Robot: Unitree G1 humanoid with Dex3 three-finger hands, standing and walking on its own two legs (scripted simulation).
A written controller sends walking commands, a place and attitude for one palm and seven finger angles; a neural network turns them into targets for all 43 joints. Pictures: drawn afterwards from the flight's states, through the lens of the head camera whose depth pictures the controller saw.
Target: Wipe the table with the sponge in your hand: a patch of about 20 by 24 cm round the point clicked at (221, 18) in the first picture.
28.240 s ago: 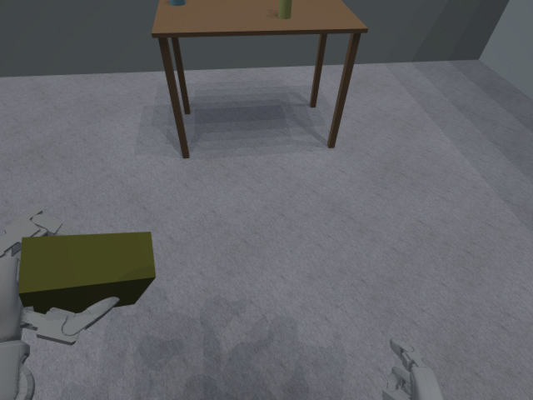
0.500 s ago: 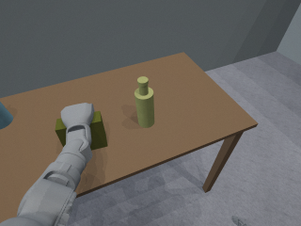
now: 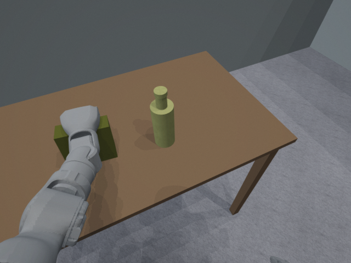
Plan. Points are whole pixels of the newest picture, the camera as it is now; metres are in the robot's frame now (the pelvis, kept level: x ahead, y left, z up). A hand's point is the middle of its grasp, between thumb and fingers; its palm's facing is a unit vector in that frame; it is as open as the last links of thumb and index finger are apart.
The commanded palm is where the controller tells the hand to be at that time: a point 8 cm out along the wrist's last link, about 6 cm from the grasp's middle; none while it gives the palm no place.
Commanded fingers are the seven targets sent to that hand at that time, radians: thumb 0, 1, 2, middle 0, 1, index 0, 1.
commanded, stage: wipe forward along the third lane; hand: left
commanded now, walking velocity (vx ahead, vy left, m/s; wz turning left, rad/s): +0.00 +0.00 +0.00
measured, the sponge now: (90, 147) +0.41 +0.25 +0.00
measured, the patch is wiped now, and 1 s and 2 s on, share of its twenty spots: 1.00 1.00 1.00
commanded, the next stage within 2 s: wipe back along the third lane in 0.16 s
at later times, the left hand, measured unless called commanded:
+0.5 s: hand (85, 129) +0.44 +0.26 +0.03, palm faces -0.05 +0.00 -1.00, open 9.8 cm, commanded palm +0.40 +0.25 +0.07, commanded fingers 0.00 0.10 1.30 -1.20 -1.60 -1.20 -1.60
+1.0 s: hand (84, 138) +0.41 +0.25 +0.04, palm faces +0.02 -0.01 -1.00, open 9.7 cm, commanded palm +0.35 +0.23 +0.07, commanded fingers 0.00 0.10 1.30 -1.20 -1.60 -1.20 -1.60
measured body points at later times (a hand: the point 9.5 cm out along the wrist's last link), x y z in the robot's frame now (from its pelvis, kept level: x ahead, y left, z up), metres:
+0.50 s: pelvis +0.01 +0.02 +0.00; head +0.05 +0.01 +0.45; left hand +0.44 +0.26 +0.09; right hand +0.09 -0.24 -0.13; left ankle +0.05 +0.15 -0.71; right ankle +0.01 -0.12 -0.71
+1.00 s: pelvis +0.06 +0.03 +0.01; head +0.06 +0.02 +0.46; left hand +0.40 +0.25 +0.09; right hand +0.26 -0.20 -0.09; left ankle +0.05 +0.15 -0.71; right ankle +0.01 -0.12 -0.71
